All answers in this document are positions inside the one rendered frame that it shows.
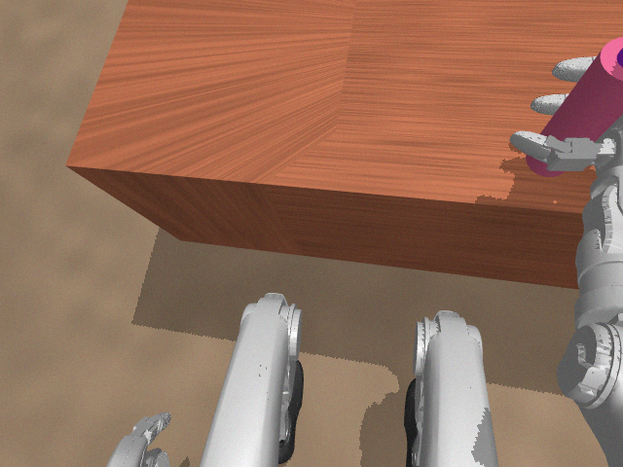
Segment bottle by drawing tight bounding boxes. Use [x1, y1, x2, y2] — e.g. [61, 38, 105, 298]
[526, 37, 623, 177]

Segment right robot hand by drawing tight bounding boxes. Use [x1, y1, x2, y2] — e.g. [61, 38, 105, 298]
[509, 56, 623, 177]

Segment right robot arm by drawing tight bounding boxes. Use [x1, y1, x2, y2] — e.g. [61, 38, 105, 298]
[557, 165, 623, 467]

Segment left robot foot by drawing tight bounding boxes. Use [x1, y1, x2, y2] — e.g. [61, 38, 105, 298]
[278, 360, 304, 464]

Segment left robot hand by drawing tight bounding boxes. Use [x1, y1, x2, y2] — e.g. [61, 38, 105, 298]
[106, 413, 171, 467]

